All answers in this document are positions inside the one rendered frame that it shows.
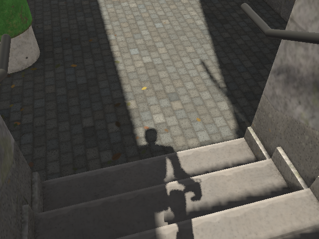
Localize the stairs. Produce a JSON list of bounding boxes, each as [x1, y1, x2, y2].
[[35, 137, 319, 239]]

